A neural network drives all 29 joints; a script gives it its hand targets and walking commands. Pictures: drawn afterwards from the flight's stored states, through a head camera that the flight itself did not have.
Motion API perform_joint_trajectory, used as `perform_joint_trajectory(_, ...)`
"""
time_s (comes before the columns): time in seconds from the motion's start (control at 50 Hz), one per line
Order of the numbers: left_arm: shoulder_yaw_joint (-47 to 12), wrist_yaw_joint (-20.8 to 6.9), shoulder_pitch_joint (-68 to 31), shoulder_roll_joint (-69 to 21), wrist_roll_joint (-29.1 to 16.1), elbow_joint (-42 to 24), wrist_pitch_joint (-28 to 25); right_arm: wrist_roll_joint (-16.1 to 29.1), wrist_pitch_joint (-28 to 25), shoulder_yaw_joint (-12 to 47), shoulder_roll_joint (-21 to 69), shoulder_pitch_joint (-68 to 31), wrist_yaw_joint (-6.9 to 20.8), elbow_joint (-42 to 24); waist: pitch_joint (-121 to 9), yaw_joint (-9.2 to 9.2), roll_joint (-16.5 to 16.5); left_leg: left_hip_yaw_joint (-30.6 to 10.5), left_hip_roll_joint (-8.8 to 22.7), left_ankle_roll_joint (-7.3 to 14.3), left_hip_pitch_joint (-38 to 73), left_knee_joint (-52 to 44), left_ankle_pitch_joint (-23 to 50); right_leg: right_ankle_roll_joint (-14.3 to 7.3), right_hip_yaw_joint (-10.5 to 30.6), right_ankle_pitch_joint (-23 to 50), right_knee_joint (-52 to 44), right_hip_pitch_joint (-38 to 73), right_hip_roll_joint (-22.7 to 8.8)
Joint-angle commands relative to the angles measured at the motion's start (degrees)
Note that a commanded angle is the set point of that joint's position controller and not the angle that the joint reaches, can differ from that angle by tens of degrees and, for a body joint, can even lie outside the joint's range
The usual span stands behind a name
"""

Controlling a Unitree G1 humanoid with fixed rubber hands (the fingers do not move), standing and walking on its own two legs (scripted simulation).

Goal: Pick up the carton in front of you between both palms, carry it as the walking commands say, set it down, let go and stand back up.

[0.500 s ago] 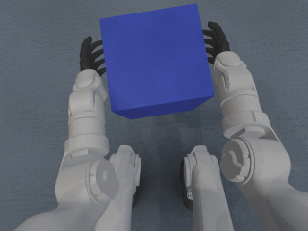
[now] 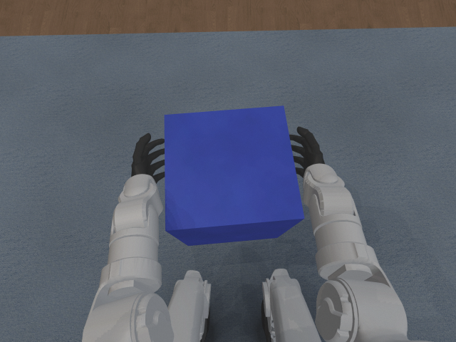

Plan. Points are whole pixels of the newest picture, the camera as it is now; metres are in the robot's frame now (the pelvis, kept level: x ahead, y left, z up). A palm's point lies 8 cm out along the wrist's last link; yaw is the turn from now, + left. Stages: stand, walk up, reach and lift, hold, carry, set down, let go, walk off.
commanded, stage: reach and lift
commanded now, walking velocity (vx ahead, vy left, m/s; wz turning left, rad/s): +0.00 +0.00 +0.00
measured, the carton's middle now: (229, 185) +0.43 +0.01 -0.11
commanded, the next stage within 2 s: hold in 1.74 s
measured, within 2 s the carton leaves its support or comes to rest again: neither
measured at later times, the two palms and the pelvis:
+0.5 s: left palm (107, 159) +0.38 +0.16 +0.12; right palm (353, 158) +0.37 -0.14 +0.11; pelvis +0.05 +0.01 +0.13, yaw -1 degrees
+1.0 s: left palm (69, 142) +0.35 +0.15 +0.20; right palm (398, 151) +0.34 -0.15 +0.20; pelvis +0.05 +0.01 +0.17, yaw -1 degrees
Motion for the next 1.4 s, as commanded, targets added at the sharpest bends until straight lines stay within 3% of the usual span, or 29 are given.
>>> perform_joint_trajectory(0.0,-34.61,-16.37,-32.38,-59.97,-8.19,6.78,0.91,9.10,-2.68,29.24,62.22,-31.60,13.13,0.00,-40.11,-0.44,-3.20,4.00,-7.57,0.86,23.66,-13.01,11.09,-0.31,-2.80,11.97,-13.65,34.05,7.05)
perform_joint_trajectory(0.38,-40.53,-16.73,-11.75,-61.28,-6.38,2.27,1.63,9.39,-1.77,34.94,62.79,-13.33,14.07,-7.28,-24.88,-1.47,-1.18,-0.57,-5.06,1.99,53.85,-35.80,21.21,-1.24,0.48,20.50,-35.93,58.93,5.31)
perform_joint_trajectory(0.54,-43.74,-17.01,-4.00,-60.49,-6.90,-1.61,4.76,10.05,1.34,37.46,61.90,-5.58,14.34,-11.75,-16.25,-1.88,-0.76,-1.49,-3.85,1.88,67.55,-45.90,28.08,-1.22,0.98,26.74,-46.27,70.75,4.31)
perform_joint_trajectory(0.68,-45.05,-17.66,1.10,-60.61,-7.78,-5.69,9.36,11.26,6.40,39.36,60.79,-1.19,14.48,-18.04,-7.39,-2.37,-0.51,-1.80,-2.74,1.62,77.13,-55.11,29.53,-1.02,0.89,27.57,-55.55,80.64,3.68)
perform_joint_trajectory(0.82,-38.42,-18.46,-0.49,-57.67,-4.57,-3.26,12.32,8.48,9.66,32.71,59.31,-2.31,15.53,-14.85,3.88,-2.62,0.00,-1.16,-2.13,2.24,76.61,-59.95,18.19,-1.65,0.12,17.41,-59.72,81.33,3.13)
perform_joint_trajectory(0.9,-37.68,-19.03,-5.52,-58.80,-4.29,-3.75,12.02,8.72,9.46,32.57,60.18,-7.64,16.42,-15.07,2.60,-2.26,0.33,-1.01,-1.99,2.56,77.18,-59.83,15.44,-1.81,-0.13,14.91,-59.35,81.67,2.89)
perform_joint_trajectory(1.08,-38.72,-19.52,-7.65,-58.33,-4.86,-4.48,12.45,8.79,10.02,33.56,60.70,-9.20,16.11,-15.83,0.19,-2.56,-0.85,-0.64,-2.27,2.60,79.26,-60.12,16.54,-1.25,-0.10,16.16,-60.05,84.27,2.88)
perform_joint_trajectory(1.38,-41.48,-18.90,-0.64,-56.21,-6.63,-10.96,14.31,10.31,12.13,35.95,60.16,-1.43,15.09,-21.72,-1.06,-2.45,-0.77,-0.73,-3.09,2.06,83.55,-61.31,27.34,-0.42,0.32,27.39,-61.66,89.06,3.31)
